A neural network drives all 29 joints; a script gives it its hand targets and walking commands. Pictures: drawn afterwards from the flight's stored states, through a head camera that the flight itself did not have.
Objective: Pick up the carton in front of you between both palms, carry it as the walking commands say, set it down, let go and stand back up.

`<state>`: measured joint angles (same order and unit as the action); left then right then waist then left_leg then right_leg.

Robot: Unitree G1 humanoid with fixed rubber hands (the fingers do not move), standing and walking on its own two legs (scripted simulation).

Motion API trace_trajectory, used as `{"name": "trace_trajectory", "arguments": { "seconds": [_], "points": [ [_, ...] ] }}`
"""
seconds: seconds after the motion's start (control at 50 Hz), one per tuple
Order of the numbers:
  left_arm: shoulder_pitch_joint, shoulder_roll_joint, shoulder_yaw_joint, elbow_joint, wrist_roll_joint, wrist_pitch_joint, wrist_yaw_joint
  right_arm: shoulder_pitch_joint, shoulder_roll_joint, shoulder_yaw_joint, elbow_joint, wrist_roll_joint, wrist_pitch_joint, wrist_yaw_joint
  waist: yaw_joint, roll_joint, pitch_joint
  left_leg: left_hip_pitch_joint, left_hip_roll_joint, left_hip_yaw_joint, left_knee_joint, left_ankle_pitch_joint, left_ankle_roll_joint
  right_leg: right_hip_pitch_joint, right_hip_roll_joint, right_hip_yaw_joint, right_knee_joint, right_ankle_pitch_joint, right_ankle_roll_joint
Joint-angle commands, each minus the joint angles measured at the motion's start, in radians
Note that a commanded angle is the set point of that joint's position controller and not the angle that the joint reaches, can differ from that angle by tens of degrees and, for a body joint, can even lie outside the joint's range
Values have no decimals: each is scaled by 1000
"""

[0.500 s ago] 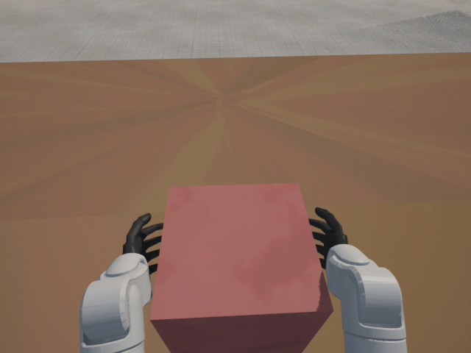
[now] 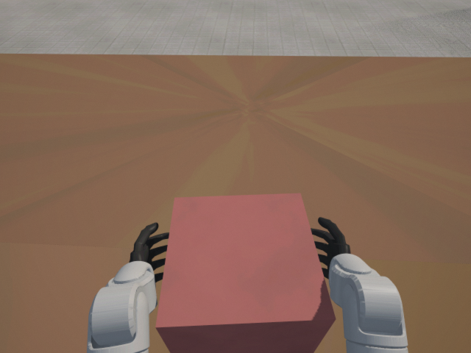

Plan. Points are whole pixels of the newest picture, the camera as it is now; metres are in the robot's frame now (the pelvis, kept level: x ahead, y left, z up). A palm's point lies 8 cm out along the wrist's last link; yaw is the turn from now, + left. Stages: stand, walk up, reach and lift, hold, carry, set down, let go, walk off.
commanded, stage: carry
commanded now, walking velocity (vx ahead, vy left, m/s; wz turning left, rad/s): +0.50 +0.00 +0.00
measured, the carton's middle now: (240, 287) +0.26 +0.01 -0.02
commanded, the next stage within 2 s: none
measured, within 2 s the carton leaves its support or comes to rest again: neither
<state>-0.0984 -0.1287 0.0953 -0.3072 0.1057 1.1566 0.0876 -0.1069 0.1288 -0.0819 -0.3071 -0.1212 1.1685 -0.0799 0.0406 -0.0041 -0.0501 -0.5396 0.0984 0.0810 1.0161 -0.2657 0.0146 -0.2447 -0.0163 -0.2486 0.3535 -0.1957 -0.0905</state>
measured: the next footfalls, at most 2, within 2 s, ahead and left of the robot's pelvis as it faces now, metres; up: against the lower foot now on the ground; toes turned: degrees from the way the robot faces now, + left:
left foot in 0.28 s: +0.39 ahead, +0.11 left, +0.00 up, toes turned +9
right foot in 0.78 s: +0.71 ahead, -0.09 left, +0.00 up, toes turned -10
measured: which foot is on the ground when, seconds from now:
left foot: up 0.00-0.26, down 0.28-0.80, up 0.82-1.00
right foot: down 0.00-0.28, up 0.30-0.76, down 0.78-1.00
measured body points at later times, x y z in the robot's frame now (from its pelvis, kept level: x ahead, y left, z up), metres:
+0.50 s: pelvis +0.34 +0.05 +0.00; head +0.37 +0.05 +0.45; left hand +0.64 +0.17 +0.06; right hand +0.61 -0.14 +0.07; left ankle +0.35 +0.11 -0.75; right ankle +0.29 -0.09 -0.66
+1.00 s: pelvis +0.65 -0.03 -0.01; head +0.73 -0.05 +0.43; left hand +1.03 +0.12 +0.06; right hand +1.04 -0.18 +0.06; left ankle +0.64 +0.11 -0.66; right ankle +0.67 -0.08 -0.75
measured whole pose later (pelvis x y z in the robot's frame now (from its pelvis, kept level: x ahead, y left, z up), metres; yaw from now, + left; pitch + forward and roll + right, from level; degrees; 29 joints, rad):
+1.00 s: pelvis +0.65 -0.03 -0.01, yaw -2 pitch +5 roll +2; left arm -0.65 -0.01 0.21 0.08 0.04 1.17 0.14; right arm -0.68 0.01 -0.20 0.07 -0.07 1.20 -0.13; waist 0.05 0.01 0.08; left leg -0.62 0.04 0.01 1.14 -0.36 0.05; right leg -0.38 0.01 -0.16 0.53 -0.22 -0.12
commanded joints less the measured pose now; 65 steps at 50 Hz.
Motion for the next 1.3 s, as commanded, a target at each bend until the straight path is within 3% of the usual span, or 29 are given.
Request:
{"name": "trace_trajectory", "arguments": {
  "seconds": [0.0, 0.18, 0.24, 0.26, 0.28, 0.3, 0.32, 0.38, 0.42, 0.48, 0.56, 0.64, 0.7, 0.74, 0.76, 0.78, 0.8, 0.82, 0.86, 0.88, 0.98, 1.04, 1.1, 1.16, 1.18, 1.22, 1.24, 1.26, 1.28],
  "points": [
    [-446, -968, -754, -105, -446, -9, -294, -380, 985, 711, -67, 359, -40, 233, -24, -110, -265, -99, 8, 26, -146, 61, -17, 305, -264, 254, -180, 185, -46],
    [-421, -821, -696, -149, -401, 46, -264, -441, 846, 714, -172, 404, 29, 223, -16, -143, -109, -51, -42, 142, -478, 234, 13, 359, -220, 108, -130, 442, -25],
    [-443, -790, -685, -152, -391, 71, -255, -448, 820, 693, -151, 411, 57, 230, -40, -136, -186, 245, -122, 222, -553, 185, 32, 319, -188, 14, 116, 674, 21],
    [-461, -781, -684, -157, -390, 79, -253, -450, 812, 681, -137, 408, 62, 233, -60, -87, -251, 450, -119, 208, -554, 133, 34, 213, -154, 0, 291, 588, 47],
    [-491, -771, -685, -161, -393, 88, -252, -444, 805, 665, -124, 402, 68, 235, -83, 42, -314, 622, 85, -100, -625, -18, 80, 28, -113, 11, 531, 327, 78],
    [-518, -790, -699, -178, -402, 97, -252, -462, 813, 660, -95, 400, 62, 240, -72, 313, -377, 833, 311, -544, -736, -57, 228, -292, 28, 71, 817, -118, 117],
    [-523, -802, -698, -156, -398, 95, -253, -453, 845, 666, -85, 416, 62, 242, -66, 275, -360, 825, 327, -580, -786, 99, 242, -394, 16, 196, 957, -275, 94],
    [-553, -900, -711, -117, -407, 67, -260, -529, 930, 695, -110, 435, 42, 248, -62, 38, -336, 668, 258, -295, -745, 348, 162, -396, -95, 253, 894, -150, 48],
    [-554, -932, -717, -96, -405, 46, -256, -563, 950, 711, -116, 447, 27, 251, -56, 71, -341, 620, 221, -187, -772, 297, 122, -353, -98, 225, 785, -94, 53],
    [-555, -929, -730, -67, -388, 20, -241, -581, 923, 721, -107, 455, 12, 258, -55, 110, -309, 610, 191, -95, -796, 286, 132, -384, -82, 172, 646, -60, 74],
    [-668, -859, -740, -56, -385, 10, -219, -663, 832, 716, -73, 459, 1, 254, -86, 139, -238, 619, 143, -14, -772, 352, 145, -441, -64, 114, 456, 31, 78],
    [-810, -761, -701, 17, -394, 27, -199, -798, 734, 678, 14, 456, 8, 227, -99, 150, -180, 587, 123, 20, -743, 407, 140, -385, -33, 73, 300, 128, 43],
    [-897, -725, -638, 113, -403, 43, -191, -898, 717, 638, 106, 459, 20, 207, -75, 160, -170, 589, 132, 46, -669, 523, 108, -277, -10, 70, 230, 137, 3],
    [-931, -728, -589, 198, -408, 47, -191, -980, 734, 615, 168, 467, 28, 197, -4, 113, -268, 555, 80, 129, -402, 656, 54, -14, 58, 8, 158, 96, -2],
    [-944, -733, -566, 238, -413, 46, -193, -1021, 743, 605, 196, 469, 30, 193, 35, 25, -355, 447, 41, 135, -177, 495, 33, 188, 16, 72, 159, 37, 5],
    [-985, -718, -539, 266, -408, 45, -197, -1053, 781, 598, 226, 473, 34, 190, 17, -194, -440, 183, -59, 104, 103, 177, -2, 380, -255, 532, 96, -74, -94],
    [-1025, -757, -529, 298, -426, 40, -203, -1090, 805, 581, 246, 473, 33, 186, 37, -344, -462, -61, -179, 0, 304, -233, -10, 503, -348, 824, -33, -47, -189],
    [-1079, -803, -536, 297, -454, 34, -210, -1145, 842, 576, 263, 479, 26, 181, 24, -287, -437, -154, -124, -85, 413, -237, 27, 503, -341, 758, -3, 52, -191],
    [-1212, -912, -560, 266, -512, 14, -223, -1218, 916, 560, 263, 491, 7, 175, 22, -80, -412, -183, -60, -108, 349, -148, 54, 401, -286, 579, 65, 276, -139],
    [-1279, -951, -571, 244, -538, 5, -226, -1242, 943, 554, 261, 491, -1, 169, 12, -66, -416, -158, -44, -110, 276, -109, 53, 358, -268, 519, 60, 302, -119],
    [-1329, -1012, -571, 223, -560, -11, -224, -1224, 978, 532, 274, 446, -27, 133, 9, -91, -456, -185, -53, -61, 46, -69, 32, 398, -245, 399, 75, 442, -130],
    [-1302, -1003, -577, 213, -545, -13, -223, -1222, 977, 545, 245, 431, -34, 126, 23, -95, -443, -195, -53, -38, -112, 48, 21, 412, -229, 348, 83, 506, -140],
    [-1269, -977, -587, 191, -528, -6, -220, -1224, 956, 566, 203, 432, -28, 129, 42, -99, -392, -157, -96, 21, -328, 253, 22, 437, -153, 247, 136, 645, -96],
    [-1186, -935, -584, 214, -489, 6, -212, -1178, 919, 569, 206, 424, -4, 145, 69, -110, -354, -44, -145, 83, -574, 427, 34, 448, -102, 204, 181, 630, -67],
    [-1168, -926, -585, 227, -480, 9, -211, -1163, 904, 566, 216, 420, 4, 152, 59, -117, -351, 34, -147, 92, -620, 475, 49, 426, -101, 195, 226, 631, -57],
    [-1172, -917, -591, 254, -476, 18, -215, -1127, 875, 547, 252, 408, 15, 166, -20, -81, -392, 310, -151, 112, -694, 568, 63, 326, -78, 130, 432, 642, -6],
    [-1184, -914, -595, 267, -477, 22, -219, -1118, 855, 531, 264, 401, 20, 174, -64, -37, -401, 472, -80, 63, -662, 632, 50, 194, -53, 116, 560, 476, 16],
    [-1185, -909, -593, 284, -477, 28, -222, -1120, 833, 505, 278, 402, 29, 182, -67, 75, -437, 672, 94, -112, -474, 1015, 35, -21, -12, 126, 723, 3, 25],
    [-1223, -935, -588, 306, -489, 43, -221, -1143, 797, 484, 312, 383, 30, 185, -92, 315, -545, 1000, 279, -450, -408, 1080, 248, -378, 97, 214, 977, -409, 58]
  ]
}}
